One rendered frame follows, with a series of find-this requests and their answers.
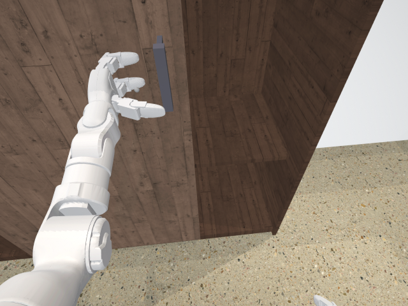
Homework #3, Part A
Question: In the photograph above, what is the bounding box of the handle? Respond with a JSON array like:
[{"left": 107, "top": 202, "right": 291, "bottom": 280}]
[{"left": 153, "top": 36, "right": 173, "bottom": 112}]

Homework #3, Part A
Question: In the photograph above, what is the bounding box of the left robot forearm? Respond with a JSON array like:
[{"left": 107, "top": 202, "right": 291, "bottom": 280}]
[{"left": 33, "top": 101, "right": 120, "bottom": 266}]

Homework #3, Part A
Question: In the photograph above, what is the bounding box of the robot left hand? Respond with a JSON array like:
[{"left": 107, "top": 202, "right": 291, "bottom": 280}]
[{"left": 88, "top": 52, "right": 165, "bottom": 120}]

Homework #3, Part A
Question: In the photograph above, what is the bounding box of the robot left upper arm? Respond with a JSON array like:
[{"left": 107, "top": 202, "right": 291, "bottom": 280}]
[{"left": 0, "top": 215, "right": 112, "bottom": 306}]

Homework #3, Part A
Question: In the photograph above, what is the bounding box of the wardrobe door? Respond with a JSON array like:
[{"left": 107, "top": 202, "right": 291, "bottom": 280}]
[
  {"left": 0, "top": 0, "right": 200, "bottom": 256},
  {"left": 0, "top": 235, "right": 20, "bottom": 251}
]

